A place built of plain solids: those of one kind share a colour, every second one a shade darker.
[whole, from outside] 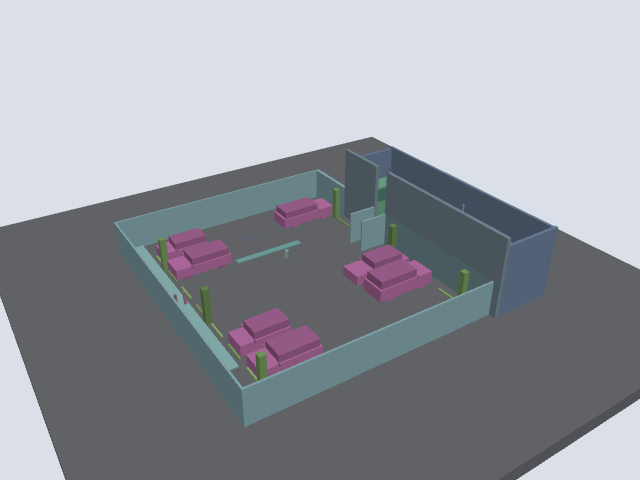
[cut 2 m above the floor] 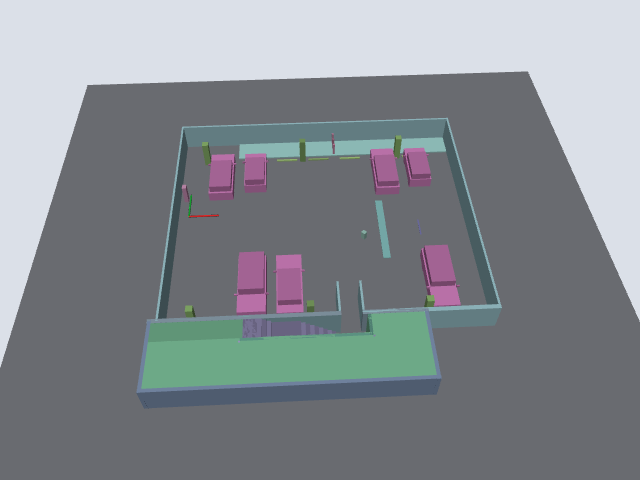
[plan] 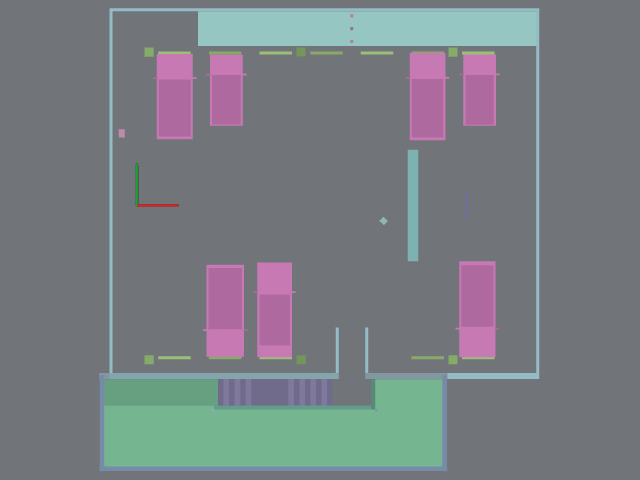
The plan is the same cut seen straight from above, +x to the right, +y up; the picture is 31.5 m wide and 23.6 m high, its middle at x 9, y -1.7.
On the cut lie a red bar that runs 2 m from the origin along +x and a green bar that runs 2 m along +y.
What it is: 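The pedestrian entrance of an underground car park of the 2000s; a paved forecourt at street level 2.73 m over the deck; an open stair well of 16 risers of 0.171 m and treads of 0.27 m, 1.30 m wide, two flights in line with a mid landing, along the facade; under a glazed canopy, a lobby into the deck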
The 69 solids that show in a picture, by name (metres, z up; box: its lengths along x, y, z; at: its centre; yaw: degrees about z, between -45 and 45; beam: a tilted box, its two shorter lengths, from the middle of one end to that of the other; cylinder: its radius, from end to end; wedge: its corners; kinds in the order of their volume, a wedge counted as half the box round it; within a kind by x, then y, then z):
{
 "paving_1": {"box": [5.6, 1.31, 2.78], "at": [1.19, -9.2, 1.34]},
 "paving_2": {"box": [16.63, 3.01, 2.78], "at": [6.71, -11.34, 1.34]},
 "paving_3": {"box": [3.5, 1.31, 2.78], "at": [13.27, -9.2, 1.34]},
 "stair_step_1": {"box": [0.32, 1.32, 2.61], "at": [4.1, -9.19, 1.25]},
 "stair_step_2": {"box": [0.59, 1.32, 2.44], "at": [4.24, -9.19, 1.17]},
 "stair_step_3": {"box": [0.86, 1.32, 2.27], "at": [4.37, -9.19, 1.08]},
 "stair_step_4": {"box": [1.13, 1.32, 2.1], "at": [4.51, -9.19, 1.0]},
 "stair_step_5": {"box": [1.41, 1.32, 1.93], "at": [4.64, -9.19, 0.91]},
 "stair_step_6": {"box": [1.68, 1.32, 1.76], "at": [4.78, -9.19, 0.83]},
 "stair_step_7": {"box": [3.51, 1.32, 1.59], "at": [5.69, -9.19, 0.74]},
 "stair_step_8": {"box": [3.78, 1.32, 1.41], "at": [5.83, -9.19, 0.66]},
 "stair_step_9": {"box": [4.05, 1.32, 1.24], "at": [5.96, -9.19, 0.57]},
 "stair_step_10": {"box": [4.32, 1.32, 1.07], "at": [6.1, -9.19, 0.49]},
 "stair_step_11": {"box": [4.59, 1.32, 0.9], "at": [6.23, -9.19, 0.4]},
 "stair_step_12": {"box": [4.86, 1.32, 0.73], "at": [6.37, -9.19, 0.32]},
 "stair_step_13": {"box": [5.13, 1.32, 0.56], "at": [6.51, -9.19, 0.23]},
 "stair_step_14": {"box": [5.4, 1.32, 0.39], "at": [6.64, -9.19, 0.15]},
 "stair_step_15": {"box": [5.67, 1.32, 0.22], "at": [6.78, -9.19, 0.06]},
 "car_1": {"box": [1.57, 2.8, 0.54], "at": [1.86, 4.79, 1.21]},
 "car_2": {"box": [1.77, 4.2, 0.77], "at": [1.86, 5.35, 0.56]},
 "car_3": {"box": [1.84, 4.52, 0.92], "at": [4.34, -5.18, 0.64]},
 "car_4": {"box": [1.64, 3.02, 0.6], "at": [4.34, -4.58, 1.4]},
 "car_5": {"box": [1.42, 2.43, 0.54], "at": [4.4, 5.19, 1.21]},
 "car_6": {"box": [1.62, 3.49, 0.76], "at": [4.4, 5.67, 0.56]},
 "car_7": {"box": [1.51, 2.51, 0.54], "at": [6.77, -5.63, 1.17]},
 "car_8": {"box": [1.71, 4.66, 0.72], "at": [6.77, -5.14, 0.54]},
 "car_9": {"box": [1.55, 2.87, 0.53], "at": [14.29, 4.77, 1.19]},
 "car_10": {"box": [1.75, 4.29, 0.74], "at": [14.29, 5.35, 0.55]},
 "car_11": {"box": [1.78, 4.72, 0.77], "at": [16.73, -5.11, 0.57]},
 "car_12": {"box": [1.58, 3.02, 0.53], "at": [16.73, -4.46, 1.22]},
 "car_13": {"box": [1.4, 2.45, 0.51], "at": [16.85, 5.19, 1.2]},
 "car_14": {"box": [1.6, 3.51, 0.77], "at": [16.85, 5.67, 0.56]},
 "wall_1": {"box": [0.15, 18.08, 2.66], "at": [-1.27, 0.65, 1.28]},
 "wall_2": {"box": [11.27, 0.3, 2.66], "at": [4.28, -8.39, 1.28]},
 "wall_3": {"box": [21.13, 0.15, 2.66], "at": [9.21, 9.62, 1.28]},
 "wall_4": {"box": [0.15, 2.24, 2.63], "at": [9.84, -7.12, 1.26]},
 "wall_5": {"box": [0.15, 2.24, 2.63], "at": [11.29, -7.12, 1.26]},
 "wall_6": {"box": [8.56, 0.3, 2.66], "at": [15.5, -8.39, 1.28]},
 "wall_7": {"box": [0.15, 18.08, 2.66], "at": [19.7, 0.65, 1.28]},
 "boundary_1": {"box": [0.23, 4.73, 5.42], "at": [-1.72, -10.71, 2.66]},
 "boundary_2": {"box": [17.09, 0.23, 5.35], "at": [6.71, -12.95, 2.62]},
 "boundary_3": {"box": [0.23, 4.73, 5.23], "at": [15.13, -10.71, 2.56]},
 "facade_1": {"box": [11.78, 0.3, 6.06], "at": [4.03, -8.39, 2.98]},
 "facade_2": {"box": [4.05, 0.3, 6.06], "at": [13.25, -8.39, 2.98]},
 "rim_guard_1": {"box": [6.02, 0.2, 3.85], "at": [6.8, -9.94, 1.87]},
 "rim_guard_2": {"box": [2.31, 0.2, 3.85], "at": [10.57, -9.94, 1.87]},
 "rim_guard_3": {"box": [0.2, 1.5, 3.85], "at": [11.62, -9.29, 1.87]},
 "walkway_1": {"box": [16.63, 1.7, 0.15], "at": [11.31, 8.69, 0.03]},
 "column_1": {"box": [0.45, 0.45, 2.63], "at": [0.6, -7.59, 1.26]},
 "column_2": {"box": [0.45, 0.45, 2.63], "at": [0.6, 7.54, 1.26]},
 "column_3": {"box": [0.45, 0.45, 2.63], "at": [8.07, -7.59, 1.26]},
 "column_4": {"box": [0.45, 0.45, 2.63], "at": [8.07, 7.54, 1.26]},
 "column_5": {"box": [0.45, 0.45, 2.63], "at": [15.54, -7.59, 1.26]},
 "column_6": {"box": [0.45, 0.45, 2.63], "at": [15.54, 7.54, 1.26]},
 "wheelstop_1": {"box": [1.6, 0.15, 0.15], "at": [1.84, -7.49, 0.03]},
 "wheelstop_2": {"box": [1.6, 0.15, 0.15], "at": [1.84, 7.49, 0.03]},
 "wheelstop_3": {"box": [1.6, 0.15, 0.15], "at": [4.33, -7.49, 0.03]},
 "wheelstop_4": {"box": [1.6, 0.15, 0.15], "at": [4.33, 7.49, 0.03]},
 "wheelstop_5": {"box": [1.6, 0.15, 0.15], "at": [6.83, -7.49, 0.03]},
 "wheelstop_6": {"box": [1.6, 0.15, 0.15], "at": [6.83, 7.49, 0.03]},
 "wheelstop_7": {"box": [1.6, 0.15, 0.15], "at": [9.31, 7.49, 0.03]},
 "wheelstop_8": {"box": [1.6, 0.15, 0.15], "at": [11.8, 7.49, 0.03]},
 "wheelstop_9": {"box": [1.6, 0.15, 0.15], "at": [14.29, -7.49, 0.03]},
 "wheelstop_10": {"box": [1.6, 0.15, 0.15], "at": [16.79, -7.49, 0.03]},
 "wheelstop_11": {"box": [1.6, 0.15, 0.15], "at": [16.79, 7.49, 0.03]},
 "hump_1": {"box": [0.52, 5.48, 0.1], "at": [13.57, 0.0, 0.0]},
 "pay_station_1": {"box": [0.3, 0.4, 1.5], "at": [-0.75, 3.54, 0.7]},
 "wet_floor_sign_1": {"box": [0.31, 0.28, 0.65], "at": [12.13, -0.77, 0.27], "yaw": -44.4},
 "cable_cover_1": {"box": [0.11, 1.44, 0.07], "at": [16.24, 0.0, -0.02]}
}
